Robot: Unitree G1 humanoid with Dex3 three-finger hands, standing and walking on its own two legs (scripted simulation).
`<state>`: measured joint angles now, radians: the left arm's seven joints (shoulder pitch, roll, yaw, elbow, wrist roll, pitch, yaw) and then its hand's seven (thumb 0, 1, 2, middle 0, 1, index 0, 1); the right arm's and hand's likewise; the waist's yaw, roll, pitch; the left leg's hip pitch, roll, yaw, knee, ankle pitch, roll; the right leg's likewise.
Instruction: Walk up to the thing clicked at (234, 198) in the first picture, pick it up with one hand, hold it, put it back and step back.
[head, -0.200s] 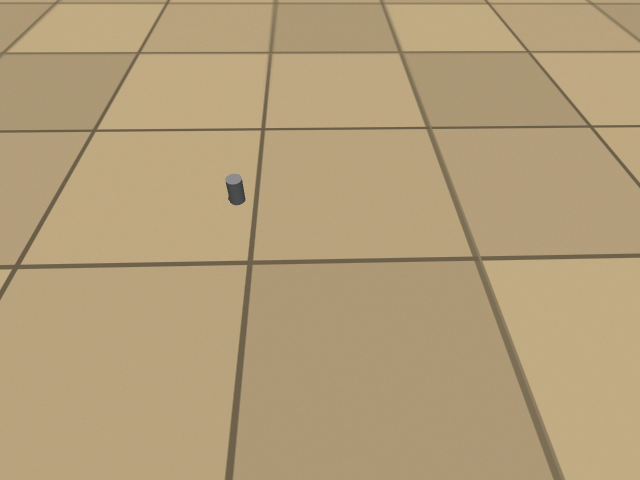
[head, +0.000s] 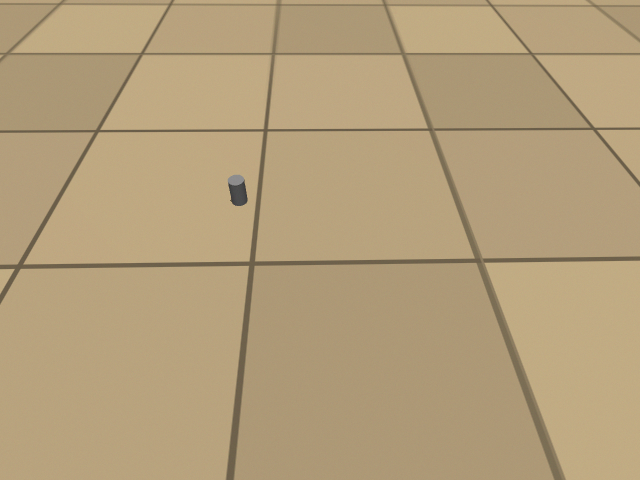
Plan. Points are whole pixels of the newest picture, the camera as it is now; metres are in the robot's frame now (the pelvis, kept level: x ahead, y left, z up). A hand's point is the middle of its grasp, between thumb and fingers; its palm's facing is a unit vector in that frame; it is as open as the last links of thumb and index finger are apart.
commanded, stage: stand
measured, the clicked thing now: (237, 190) +1.36 +0.33 -0.72
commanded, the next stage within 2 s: walk up in 0.92 s
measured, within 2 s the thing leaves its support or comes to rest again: neither
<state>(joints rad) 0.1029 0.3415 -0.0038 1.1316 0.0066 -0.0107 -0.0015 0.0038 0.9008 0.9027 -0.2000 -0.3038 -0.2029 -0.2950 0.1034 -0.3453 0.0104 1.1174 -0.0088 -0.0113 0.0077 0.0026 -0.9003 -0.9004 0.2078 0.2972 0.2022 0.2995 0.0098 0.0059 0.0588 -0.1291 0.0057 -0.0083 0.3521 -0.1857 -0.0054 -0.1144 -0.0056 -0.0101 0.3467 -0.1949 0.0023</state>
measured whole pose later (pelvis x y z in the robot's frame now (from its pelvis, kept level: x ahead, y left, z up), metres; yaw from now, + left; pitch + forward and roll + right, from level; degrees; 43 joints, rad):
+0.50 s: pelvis +0.00 +0.00 +0.00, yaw +0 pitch -2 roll +0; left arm 0.10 0.34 0.00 1.13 0.01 -0.01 0.00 0.00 0.90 0.90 -0.20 -0.30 -0.20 -0.30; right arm 0.11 -0.35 0.01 1.12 -0.01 -0.01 0.01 0.00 -0.90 -0.90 0.21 0.30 0.20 0.30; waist 0.01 0.00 0.06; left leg -0.12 0.00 -0.01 0.34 -0.18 0.00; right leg -0.10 -0.01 -0.01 0.33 -0.20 0.00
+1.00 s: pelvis +0.00 +0.00 +0.00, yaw +4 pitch -2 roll +0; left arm 0.06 0.36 0.04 1.06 0.00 0.02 -0.02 0.00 0.90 0.90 -0.20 -0.30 -0.20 -0.30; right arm 0.16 -0.35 -0.01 1.05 0.00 -0.01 0.01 0.00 -0.90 -0.90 0.21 0.30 0.20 0.30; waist 0.00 -0.02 0.09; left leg -0.18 -0.02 -0.08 0.41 -0.20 0.00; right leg -0.15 -0.03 -0.08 0.43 -0.25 -0.01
